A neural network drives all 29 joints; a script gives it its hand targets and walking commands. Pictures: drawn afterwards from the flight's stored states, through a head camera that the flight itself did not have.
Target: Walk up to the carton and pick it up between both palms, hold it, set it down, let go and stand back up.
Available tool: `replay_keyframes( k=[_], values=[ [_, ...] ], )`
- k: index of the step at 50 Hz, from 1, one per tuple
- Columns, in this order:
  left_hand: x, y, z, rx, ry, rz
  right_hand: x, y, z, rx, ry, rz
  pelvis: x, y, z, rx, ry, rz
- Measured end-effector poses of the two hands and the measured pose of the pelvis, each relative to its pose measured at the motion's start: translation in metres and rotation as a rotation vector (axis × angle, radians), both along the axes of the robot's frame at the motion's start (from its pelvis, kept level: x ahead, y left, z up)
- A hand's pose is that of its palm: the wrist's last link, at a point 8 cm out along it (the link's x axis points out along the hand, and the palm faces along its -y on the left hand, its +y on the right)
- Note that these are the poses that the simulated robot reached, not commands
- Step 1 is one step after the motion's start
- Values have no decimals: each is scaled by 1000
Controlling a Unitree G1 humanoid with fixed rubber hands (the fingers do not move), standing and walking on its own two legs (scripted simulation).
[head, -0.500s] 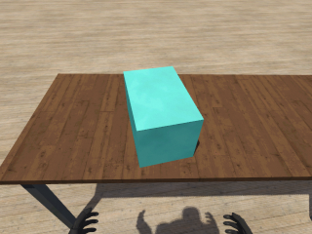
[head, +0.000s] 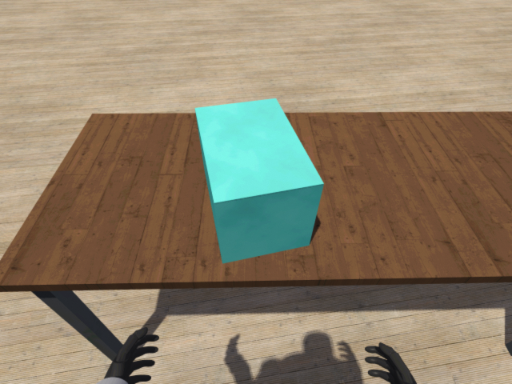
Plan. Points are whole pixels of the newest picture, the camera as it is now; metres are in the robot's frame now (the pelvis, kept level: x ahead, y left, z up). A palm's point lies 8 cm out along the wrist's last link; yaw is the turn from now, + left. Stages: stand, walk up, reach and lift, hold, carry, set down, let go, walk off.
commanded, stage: let go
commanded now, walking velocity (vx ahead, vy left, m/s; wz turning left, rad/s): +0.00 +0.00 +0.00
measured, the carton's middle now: (251, 175) +0.55 +0.03 +0.01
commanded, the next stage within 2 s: stand in 0.06 s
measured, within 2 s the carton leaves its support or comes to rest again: neither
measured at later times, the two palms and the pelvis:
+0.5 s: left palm out of the picture +0.07 +0.24 -0.15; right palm out of the picture +0.05 -0.23 -0.13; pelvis +0.02 +0.01 -0.01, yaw +1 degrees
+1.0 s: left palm out of the picture -0.02 +0.24 -0.15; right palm out of the picture -0.02 -0.18 -0.14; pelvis +0.01 +0.03 +0.00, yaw +2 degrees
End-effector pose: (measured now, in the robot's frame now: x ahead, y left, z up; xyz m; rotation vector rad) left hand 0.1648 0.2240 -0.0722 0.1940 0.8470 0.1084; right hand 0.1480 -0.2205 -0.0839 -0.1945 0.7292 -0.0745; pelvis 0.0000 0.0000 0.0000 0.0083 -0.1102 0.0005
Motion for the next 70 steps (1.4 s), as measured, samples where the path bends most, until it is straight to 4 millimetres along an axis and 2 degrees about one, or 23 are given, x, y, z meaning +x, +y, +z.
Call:
replay_keyframes(
  k=[4, 7, 15, 19, 23, 35, 48, 58, 70],
  values=[
    [-1, -2, -1, 1, -3, -1, 4, -3, -1, -1, 12, 6, 2, -2, 0, -1, 10, 0],
    [-6, 2, -11, 8, -17, -15, -3, -8, -11, 0, 112, -19, 4, -4, -3, -11, 60, 4],
    [-50, 11, -53, -34, 143, 27, -55, -27, -34, -43, 335, -113, 13, 1, -10, -29, 120, 11],
    [-70, 12, -66, -58, 214, 52, -78, -24, -39, -47, 399, -142, 17, 6, -12, -32, 125, 17],
    [-84, 17, -72, -62, 262, 75, -92, -13, -41, -36, 423, -161, 18, 10, -11, -31, 123, 20],
    [-131, 29, -75, -57, 385, 143, -119, 28, -54, 36, 503, -164, 18, 23, -5, -23, 109, 27],
    [-181, 17, -80, -88, 538, 168, -160, 40, -59, 53, 614, -190, 9, 32, -2, -13, 90, 27],
    [-197, 5, -83, -112, 592, 159, -189, 49, -62, 64, 704, -210, 4, 33, -2, -11, 86, 28],
    [-204, 3, -81, -99, 598, 171, -187, 63, -68, 100, 701, -175, -1, 31, -3, -9, 79, 25]
  ],
)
